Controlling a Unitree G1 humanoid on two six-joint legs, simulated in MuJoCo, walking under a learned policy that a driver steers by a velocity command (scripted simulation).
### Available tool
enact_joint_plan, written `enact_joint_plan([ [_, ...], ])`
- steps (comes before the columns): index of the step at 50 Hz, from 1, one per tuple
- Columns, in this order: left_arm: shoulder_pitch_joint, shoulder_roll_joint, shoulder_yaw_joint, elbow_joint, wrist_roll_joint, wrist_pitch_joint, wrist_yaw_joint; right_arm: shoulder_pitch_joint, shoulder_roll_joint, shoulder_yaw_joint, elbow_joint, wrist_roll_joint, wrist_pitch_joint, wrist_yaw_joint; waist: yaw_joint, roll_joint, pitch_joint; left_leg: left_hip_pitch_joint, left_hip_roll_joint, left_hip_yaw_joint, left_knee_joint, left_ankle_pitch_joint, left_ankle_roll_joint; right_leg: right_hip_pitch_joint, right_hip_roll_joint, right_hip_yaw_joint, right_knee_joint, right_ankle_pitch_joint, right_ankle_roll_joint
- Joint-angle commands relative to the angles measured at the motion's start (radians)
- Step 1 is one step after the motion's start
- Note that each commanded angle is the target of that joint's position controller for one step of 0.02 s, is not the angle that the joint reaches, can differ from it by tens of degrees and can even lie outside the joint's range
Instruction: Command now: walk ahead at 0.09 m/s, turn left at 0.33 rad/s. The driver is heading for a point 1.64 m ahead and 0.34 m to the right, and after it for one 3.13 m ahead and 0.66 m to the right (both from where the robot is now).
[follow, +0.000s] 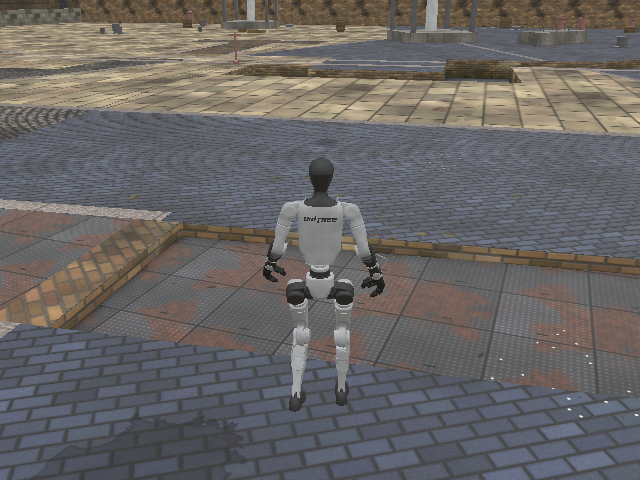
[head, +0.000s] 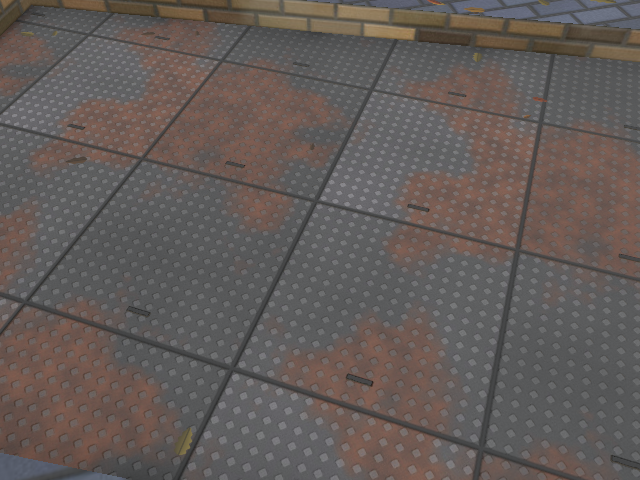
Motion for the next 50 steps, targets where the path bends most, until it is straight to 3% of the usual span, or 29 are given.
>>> enact_joint_plan([
  [1, -0.016, -0.024, -0.008, -0.055, -0.029, -0.005, -0.005, 0.075, -0.012, 0.003, -0.031, -0.033, 0.016, -0.023, -0.043, -0.106, -0.051, -0.111, 0.153, 0.012, 0.073, -0.03, -0.046, 0.143, -0.256, 0.219, -0.195, 0.285, -0.195],
  [2, -0.083, -0.001, -0.001, -0.073, -0.029, -0.009, -0.007, 0.094, 0.031, 0.019, -0.022, -0.026, 0.023, -0.001, -0.08, -0.089, -0.066, 0.003, 0.155, 0.063, -0.008, -0.003, -0.071, 0.059, -0.19, 0.129, -0.184, 0.307, -0.156],
  [3, -0.143, 0.048, 0.018, -0.093, -0.03, -0.016, -0.013, 0.113, 0.038, 0.026, -0.001, -0.004, 0.03, 0.025, -0.09, -0.072, -0.07, 0.088, 0.147, 0.117, -0.129, 0.01, -0.108, -0.009, -0.132, 0.043, -0.159, 0.301, -0.124],
  [4, -0.15, 0.09, 0.035, -0.09, -0.034, -0.018, -0.025, 0.098, 0.041, 0.034, 0.011, 0.02, 0.033, 0.053, -0.068, -0.069, -0.073, 0.134, 0.141, 0.152, -0.247, 0.056, -0.145, -0.03, -0.097, 0.001, -0.118, 0.282, -0.109],
  [6, -0.175, 0.127, 0.042, -0.073, -0.011, 0.002, -0.07, 0.116, 0.025, 0.04, 0.034, 0.068, 0.018, 0.086, -0.076, -0.032, -0.048, 0.257, 0.118, 0.175, -0.495, 0.329, -0.149, -0.111, -0.099, 0.029, -0.006, 0.144, -0.098],
  [7, -0.136, 0.108, 0.036, -0.05, -0.002, 0.015, -0.097, 0.127, -0.019, 0.03, 0.033, 0.076, 0.002, 0.083, -0.075, -0.028, -0.045, 0.298, 0.113, 0.157, -0.535, 0.441, -0.119, -0.129, -0.132, 0.088, 0.026, 0.098, -0.098],
  [8, -0.072, 0.052, 0.017, -0.017, -0.009, 0.014, -0.114, 0.129, -0.064, 0.019, 0.007, 0.074, -0.015, 0.065, -0.079, -0.02, -0.076, 0.34, 0.159, 0.103, -0.524, 0.585, -0.056, -0.132, -0.152, 0.134, 0.05, 0.081, -0.064],
  [9, 0.064, 0.041, 0.022, 0.004, -0.027, 0.008, -0.11, 0.032, -0.164, 0.003, -0.059, 0.081, -0.033, 0.046, 0.01, 0.044, -0.087, 0.239, 0.25, 0.004, -0.572, 0.724, 0.099, -0.036, -0.101, 0.074, 0.074, -0.035, -0.011],
  [10, 0.122, 0.071, 0.035, 0.008, -0.022, -0.003, -0.076, -0.097, -0.2, -0.008, -0.092, 0.067, -0.035, 0.041, 0.083, 0.084, -0.077, 0.113, 0.3, -0.075, -0.606, 0.613, 0.228, 0.059, -0.025, -0.023, 0.112, -0.088, 0.03],
  [11, 0.033, 0.133, 0.054, -0.01, -0.017, -0.002, -0.05, -0.13, -0.169, -0.009, -0.093, 0.051, -0.025, 0.038, 0.058, 0.057, -0.064, 0.03, 0.273, -0.074, -0.62, 0.392, 0.207, 0.117, -0.015, -0.048, 0.133, -0.093, 0.032],
  [12, -0.02, 0.136, 0.058, -0.034, -0.016, 0.004, -0.039, -0.142, -0.137, -0.004, -0.098, 0.059, -0.018, 0.028, 0.052, 0.04, -0.066, 0.012, 0.235, -0.048, -0.622, 0.311, 0.157, 0.145, -0.03, -0.031, 0.124, -0.06, 0.012],
  [13, -0.027, 0.118, 0.054, -0.04, -0.026, 0.006, -0.037, -0.158, -0.096, 0.008, -0.11, 0.068, -0.012, 0.019, 0.052, 0.023, -0.067, 0.023, 0.207, -0.029, -0.606, 0.289, 0.113, 0.154, -0.05, -0.005, 0.094, -0.009, -0.003],
  [15, -0.047, 0.074, 0.034, -0.044, -0.043, 0.003, -0.057, -0.113, -0.058, 0.02, -0.097, 0.076, -0.004, 0.017, 0.018, 0.002, -0.066, 0.084, 0.179, 0.008, -0.575, 0.316, 0.058, 0.137, -0.065, 0.023, 0.062, 0.067, -0.012],
  [18, -0.029, 0.087, 0.042, -0.039, -0.032, 0.006, -0.078, -0.062, -0.079, 0.011, -0.077, 0.069, -0.002, 0.021, 0.01, 0.01, -0.068, 0.115, 0.165, 0.032, -0.555, 0.421, 0.046, 0.151, -0.058, 0.01, 0.091, 0.139, -0.004],
  [33, -0.046, 0.122, 0.061, -0.028, -0.024, 0.01, -0.079, -0.117, -0.11, 0.003, -0.07, 0.071, 0.008, 0.006, 0.016, -0.004, -0.037, 0.146, 0.139, 0.055, -0.558, 0.452, 0.028, 0.156, -0.062, -0.002, 0.117, 0.102, 0.018],
  [50, -0.047, 0.149, 0.067, 0.03, -0.022, 0.017, -0.083, -0.119, -0.135, 0.006, -0.015, 0.07, 0.022, -0.006, 0.014, -0.02, -0.009, 0.179, 0.128, 0.073, -0.614, 0.416, 0.021, 0.179, -0.065, 0.01, 0.078, 0.068, 0.013],
])
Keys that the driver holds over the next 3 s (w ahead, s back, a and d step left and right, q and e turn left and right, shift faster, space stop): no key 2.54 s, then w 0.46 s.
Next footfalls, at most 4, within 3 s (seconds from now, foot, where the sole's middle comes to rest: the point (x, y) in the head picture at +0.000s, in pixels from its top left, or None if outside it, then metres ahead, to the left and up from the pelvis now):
0.16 left None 0.07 0.13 -0.78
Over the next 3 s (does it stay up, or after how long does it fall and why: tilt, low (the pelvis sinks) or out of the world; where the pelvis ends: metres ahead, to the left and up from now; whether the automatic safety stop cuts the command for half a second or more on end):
stays up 0.16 0.03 0.00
